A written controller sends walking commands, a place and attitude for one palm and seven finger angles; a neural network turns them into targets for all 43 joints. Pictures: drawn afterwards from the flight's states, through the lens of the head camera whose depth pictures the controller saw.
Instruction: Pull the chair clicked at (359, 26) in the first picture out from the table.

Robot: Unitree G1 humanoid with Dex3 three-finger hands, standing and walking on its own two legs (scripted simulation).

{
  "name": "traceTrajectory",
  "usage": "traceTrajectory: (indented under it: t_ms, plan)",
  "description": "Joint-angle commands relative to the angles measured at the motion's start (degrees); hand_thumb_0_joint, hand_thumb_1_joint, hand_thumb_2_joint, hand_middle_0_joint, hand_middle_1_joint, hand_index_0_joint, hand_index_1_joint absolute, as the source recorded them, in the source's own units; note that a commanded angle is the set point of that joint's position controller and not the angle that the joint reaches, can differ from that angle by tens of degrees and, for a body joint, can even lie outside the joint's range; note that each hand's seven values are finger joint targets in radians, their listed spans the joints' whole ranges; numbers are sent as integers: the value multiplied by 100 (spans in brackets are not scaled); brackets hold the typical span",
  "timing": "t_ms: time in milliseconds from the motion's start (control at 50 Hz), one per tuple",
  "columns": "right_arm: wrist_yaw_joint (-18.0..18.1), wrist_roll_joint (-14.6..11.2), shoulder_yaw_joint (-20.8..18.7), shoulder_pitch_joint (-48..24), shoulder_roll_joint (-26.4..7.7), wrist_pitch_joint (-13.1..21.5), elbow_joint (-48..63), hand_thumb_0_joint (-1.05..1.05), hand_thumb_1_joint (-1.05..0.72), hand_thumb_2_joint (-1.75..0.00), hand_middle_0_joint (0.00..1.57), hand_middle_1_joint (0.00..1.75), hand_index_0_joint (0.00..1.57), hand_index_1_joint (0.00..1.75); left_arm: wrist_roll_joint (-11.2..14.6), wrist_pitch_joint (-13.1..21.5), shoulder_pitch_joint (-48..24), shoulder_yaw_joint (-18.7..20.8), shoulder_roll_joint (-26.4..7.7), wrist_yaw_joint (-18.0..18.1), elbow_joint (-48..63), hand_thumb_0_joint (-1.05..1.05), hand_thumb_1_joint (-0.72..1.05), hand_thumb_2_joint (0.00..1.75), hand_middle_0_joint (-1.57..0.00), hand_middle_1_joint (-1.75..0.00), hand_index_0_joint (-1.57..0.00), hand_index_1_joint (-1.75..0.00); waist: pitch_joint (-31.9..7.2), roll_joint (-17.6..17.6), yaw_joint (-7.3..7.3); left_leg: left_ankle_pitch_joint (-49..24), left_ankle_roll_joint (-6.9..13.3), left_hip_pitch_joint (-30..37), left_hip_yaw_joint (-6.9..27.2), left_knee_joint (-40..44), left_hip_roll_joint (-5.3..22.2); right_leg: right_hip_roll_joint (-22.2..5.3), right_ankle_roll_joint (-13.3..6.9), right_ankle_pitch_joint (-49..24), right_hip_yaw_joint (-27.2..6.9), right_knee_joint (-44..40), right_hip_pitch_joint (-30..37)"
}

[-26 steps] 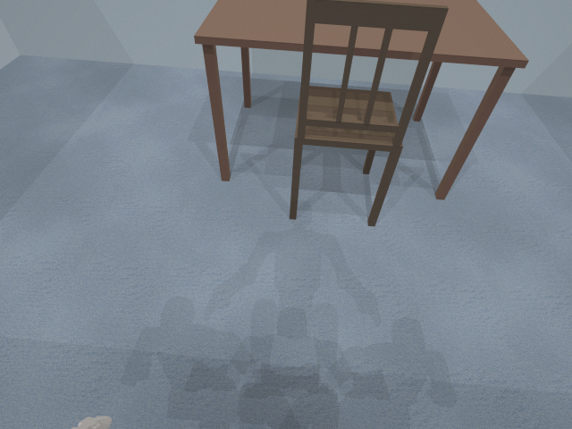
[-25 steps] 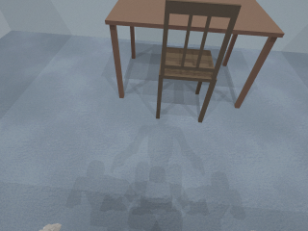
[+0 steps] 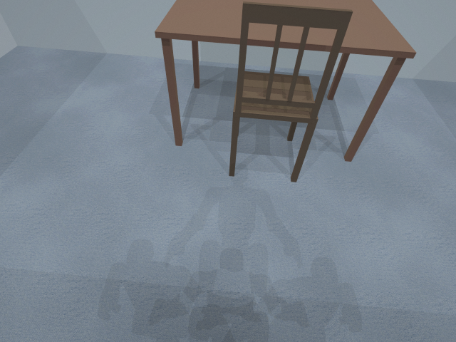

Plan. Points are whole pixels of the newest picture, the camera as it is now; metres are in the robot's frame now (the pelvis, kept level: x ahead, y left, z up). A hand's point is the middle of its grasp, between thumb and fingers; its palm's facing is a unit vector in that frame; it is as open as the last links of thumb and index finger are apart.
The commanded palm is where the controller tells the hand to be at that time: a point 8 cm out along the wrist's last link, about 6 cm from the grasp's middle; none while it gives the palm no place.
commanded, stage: stand and wait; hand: left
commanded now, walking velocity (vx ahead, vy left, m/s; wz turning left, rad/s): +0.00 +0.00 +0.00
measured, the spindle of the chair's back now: (273, 64) +1.15 -0.12 -0.06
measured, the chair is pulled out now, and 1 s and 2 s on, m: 0.00 0.00 0.00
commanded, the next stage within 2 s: look at it before walking up in 0.30 s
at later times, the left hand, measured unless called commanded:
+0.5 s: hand out of the picture +0.07 +0.24 -0.16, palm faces -0.03 -0.94 -0.33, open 7.3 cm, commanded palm none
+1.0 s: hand out of the picture +0.06 +0.23 -0.16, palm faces -0.03 -0.94 -0.33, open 7.3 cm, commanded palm none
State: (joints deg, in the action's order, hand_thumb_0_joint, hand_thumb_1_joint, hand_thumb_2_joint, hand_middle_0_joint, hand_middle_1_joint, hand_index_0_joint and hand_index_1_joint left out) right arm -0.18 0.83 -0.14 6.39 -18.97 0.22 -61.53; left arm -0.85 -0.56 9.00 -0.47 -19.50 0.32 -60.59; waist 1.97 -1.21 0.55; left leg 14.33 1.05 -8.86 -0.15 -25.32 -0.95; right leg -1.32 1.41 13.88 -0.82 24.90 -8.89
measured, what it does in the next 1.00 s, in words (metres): stands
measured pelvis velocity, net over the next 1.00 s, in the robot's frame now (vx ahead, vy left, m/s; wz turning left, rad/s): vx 0.00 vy -0.01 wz -0.01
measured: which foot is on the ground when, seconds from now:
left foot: down 0.00-1.00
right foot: down 0.00-1.00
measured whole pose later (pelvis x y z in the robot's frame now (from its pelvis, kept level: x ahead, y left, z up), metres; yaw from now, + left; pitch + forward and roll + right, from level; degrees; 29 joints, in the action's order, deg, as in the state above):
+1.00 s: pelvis +0.00 -0.01 +0.00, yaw +0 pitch -2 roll +0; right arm -0.3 0.6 0.1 6.1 -19.2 0.5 -64.0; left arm -0.9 0.0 8.3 -0.5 -19.4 0.2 -62.5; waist 2.1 -0.7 0.6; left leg 12.0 0.0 -7.4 -0.1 -21.3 -0.1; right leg -0.5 0.5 12.0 -0.8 21.8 -8.0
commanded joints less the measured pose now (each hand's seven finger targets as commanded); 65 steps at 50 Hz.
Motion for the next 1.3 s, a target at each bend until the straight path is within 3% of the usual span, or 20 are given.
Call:
traceTrajectory:
  t_ms: [0,180,440,1020,1040,1100,1180,1240,1260,1280]
  plan:
    - [84,-31,-215,-364,-1183,166,371,0,-90,-90,20,30,20,30,32,172,-337,235,-1161,46,379,0,90,90,-20,-30,-20,-30,-371,122,-46,-835,136,-39,572,565,712,-552,-308,-785,-475,-402,53]
    - [68,-39,-195,-286,-1209,155,214,0,-90,-90,20,30,20,30,30,171,-336,214,-1177,37,264,0,90,90,-20,-30,-20,-30,-272,106,-50,-549,117,-86,613,691,722,-547,-307,-424,-539,-537,-42]
    - [67,-41,-197,-255,-1193,180,139,0,-90,-90,20,30,20,30,25,192,-344,218,-1154,43,230,0,90,90,-20,-30,-20,-30,-421,94,-53,-887,95,66,589,702,755,-553,-301,-778,-539,-511,42]
    - [90,-42,-181,-276,-1208,169,113,0,-90,-90,20,30,20,30,23,198,-320,230,-1173,35,193,0,90,90,-20,-30,-20,-30,-373,103,-58,-1070,45,288,492,745,798,-538,-321,-1101,-610,-619,28]
    - [105,-35,-194,-253,-1175,159,126,0,-90,-90,20,30,20,30,21,169,-311,244,-1134,31,227,0,90,90,-20,-30,-20,-30,-306,113,-55,-1091,37,314,418,659,821,-518,-328,-1219,-644,-558,-79]
    - [140,-28,-127,149,-522,35,175,0,-90,-90,20,30,20,30,19,-26,43,183,-560,58,283,0,90,90,-20,-30,-20,-30,-352,57,-83,-998,-63,257,113,333,866,-472,-268,-1481,-743,-197,-318]
    - [186,-20,-286,240,-638,-60,516,0,-90,-90,20,30,20,30,-11,-138,172,292,-560,25,619,0,90,90,-20,-30,-20,-30,-283,183,-101,-817,15,162,60,73,1070,-257,-285,-1506,-808,380,-828]
    - [191,-9,-395,136,-708,-82,767,0,-90,-90,20,30,20,30,-20,-187,290,345,-435,-26,837,0,90,90,-20,-30,-20,-30,-217,644,-47,-506,217,-43,234,201,1435,36,-215,-1000,-595,1099,-1176]
    - [188,-15,-431,116,-756,-79,829,0,-90,-90,20,30,20,30,-24,-193,344,360,-374,-41,874,0,90,90,-20,-30,-20,-30,-274,791,-25,-655,346,-129,345,248,1653,126,-180,-608,-440,1534,-1185]
    - [181,-12,-460,56,-753,-60,896,0,-90,-90,20,30,20,30,-25,-209,432,382,-288,-56,926,0,90,90,-20,-30,-20,-30,-275,998,31,-918,530,-238,435,317,1920,200,-124,312,-240,2019,-1210]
